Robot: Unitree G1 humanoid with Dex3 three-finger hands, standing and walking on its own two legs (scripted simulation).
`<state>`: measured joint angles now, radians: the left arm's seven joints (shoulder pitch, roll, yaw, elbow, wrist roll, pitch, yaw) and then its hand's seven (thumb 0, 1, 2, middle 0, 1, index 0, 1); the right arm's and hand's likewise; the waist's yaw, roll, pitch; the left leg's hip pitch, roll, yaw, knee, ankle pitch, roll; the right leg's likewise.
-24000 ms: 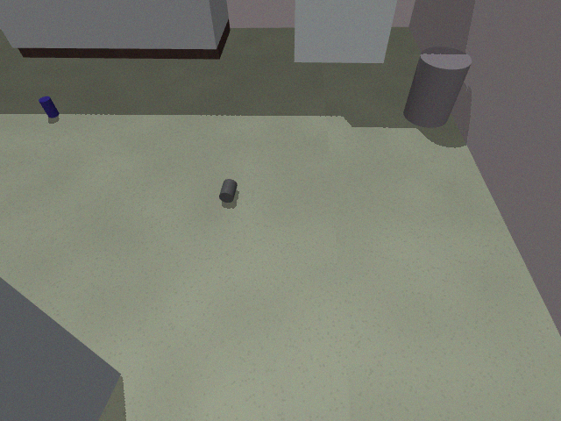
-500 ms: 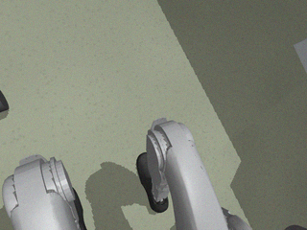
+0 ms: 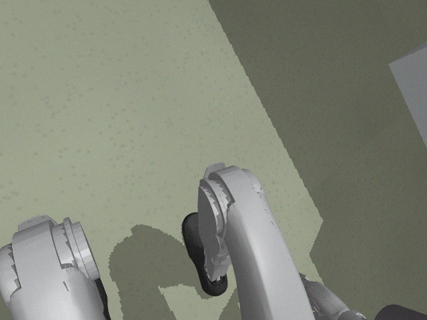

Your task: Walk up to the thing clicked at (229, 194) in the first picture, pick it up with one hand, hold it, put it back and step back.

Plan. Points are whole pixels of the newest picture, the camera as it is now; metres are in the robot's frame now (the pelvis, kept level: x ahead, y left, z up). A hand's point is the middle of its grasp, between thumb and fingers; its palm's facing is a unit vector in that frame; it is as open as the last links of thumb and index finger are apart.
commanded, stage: rest palm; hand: left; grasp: from above
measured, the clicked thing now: out of the picture +0.45 +0.33 -0.27
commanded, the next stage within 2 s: close in 0.20 s
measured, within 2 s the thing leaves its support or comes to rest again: neither
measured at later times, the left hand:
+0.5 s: hand out of the picture +0.44 +0.32 -0.25, palm faces -0.43 -0.16 -0.89, open 13.5 cm
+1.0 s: hand out of the picture +0.44 +0.32 -0.25, palm faces -0.43 -0.16 -0.89, open 11.1 cm
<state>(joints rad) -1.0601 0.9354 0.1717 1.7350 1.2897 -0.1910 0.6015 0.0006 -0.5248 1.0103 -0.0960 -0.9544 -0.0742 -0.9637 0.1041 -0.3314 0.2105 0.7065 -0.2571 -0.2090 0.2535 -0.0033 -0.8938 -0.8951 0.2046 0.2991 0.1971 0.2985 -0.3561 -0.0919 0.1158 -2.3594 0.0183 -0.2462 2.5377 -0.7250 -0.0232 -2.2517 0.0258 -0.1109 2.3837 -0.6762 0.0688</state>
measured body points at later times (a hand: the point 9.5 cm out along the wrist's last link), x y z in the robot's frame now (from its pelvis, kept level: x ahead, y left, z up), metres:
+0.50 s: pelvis +0.00 +0.00 +0.00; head +0.28 +0.11 +0.33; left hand +0.46 +0.32 -0.20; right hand +0.03 -0.26 -0.06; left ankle +0.06 +0.13 -0.27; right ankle +0.11 -0.13 -0.27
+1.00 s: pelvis +0.00 +0.00 +0.00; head +0.27 +0.12 +0.33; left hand +0.46 +0.32 -0.20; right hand +0.04 -0.26 -0.06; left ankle +0.06 +0.13 -0.27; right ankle +0.11 -0.13 -0.27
